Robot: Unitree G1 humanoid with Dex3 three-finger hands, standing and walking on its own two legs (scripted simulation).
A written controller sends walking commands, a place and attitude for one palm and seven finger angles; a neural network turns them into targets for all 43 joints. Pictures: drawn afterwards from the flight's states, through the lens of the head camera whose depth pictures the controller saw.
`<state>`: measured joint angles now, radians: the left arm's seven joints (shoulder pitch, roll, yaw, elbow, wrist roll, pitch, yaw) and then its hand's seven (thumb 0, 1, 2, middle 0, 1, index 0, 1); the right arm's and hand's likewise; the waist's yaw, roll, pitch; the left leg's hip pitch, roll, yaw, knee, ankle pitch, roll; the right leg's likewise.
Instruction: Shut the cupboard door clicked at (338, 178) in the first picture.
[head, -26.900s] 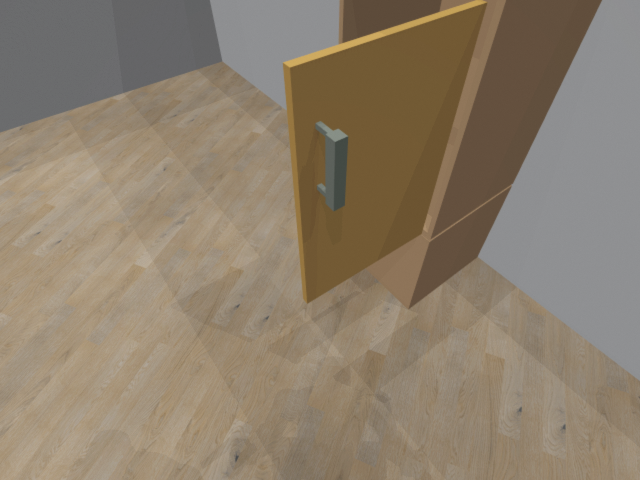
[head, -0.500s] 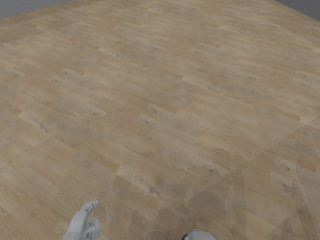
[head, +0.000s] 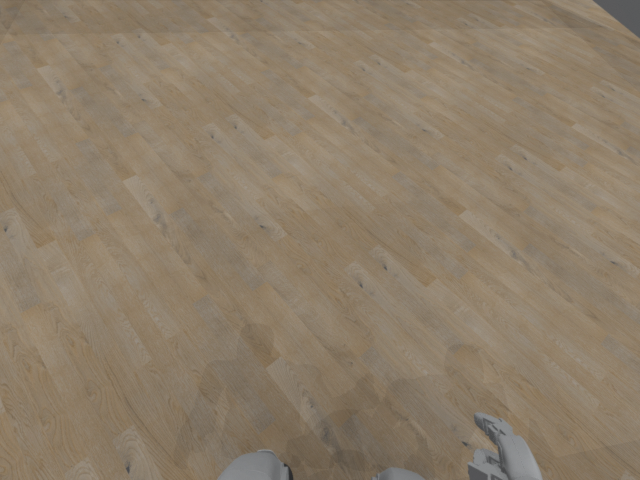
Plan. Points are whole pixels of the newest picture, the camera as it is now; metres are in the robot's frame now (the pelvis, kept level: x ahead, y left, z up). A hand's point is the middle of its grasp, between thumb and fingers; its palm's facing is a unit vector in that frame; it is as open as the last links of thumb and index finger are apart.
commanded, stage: turn to face it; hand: left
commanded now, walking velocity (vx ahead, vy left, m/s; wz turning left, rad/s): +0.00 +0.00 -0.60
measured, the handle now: out of the picture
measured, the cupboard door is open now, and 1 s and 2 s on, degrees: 59 59 59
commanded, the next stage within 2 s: none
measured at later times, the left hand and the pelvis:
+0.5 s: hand (221, 433) +0.18 +0.15 -0.15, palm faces -0.23 -0.94 -0.25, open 7.4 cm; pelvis +0.07 -0.02 +0.01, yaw -16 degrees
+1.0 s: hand (272, 333) +0.33 +0.11 -0.14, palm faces -0.55 -0.80 -0.23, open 7.4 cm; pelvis +0.10 +0.01 +0.01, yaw -34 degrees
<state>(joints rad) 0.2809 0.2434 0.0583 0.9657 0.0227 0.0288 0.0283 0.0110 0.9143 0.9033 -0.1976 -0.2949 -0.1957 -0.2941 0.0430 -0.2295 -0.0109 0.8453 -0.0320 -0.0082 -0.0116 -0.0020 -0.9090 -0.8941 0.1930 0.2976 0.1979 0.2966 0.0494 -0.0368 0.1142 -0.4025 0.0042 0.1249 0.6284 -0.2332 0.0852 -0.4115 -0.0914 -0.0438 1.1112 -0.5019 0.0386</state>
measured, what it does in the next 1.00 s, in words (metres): steps on the spot, turning right: right foot, then left foot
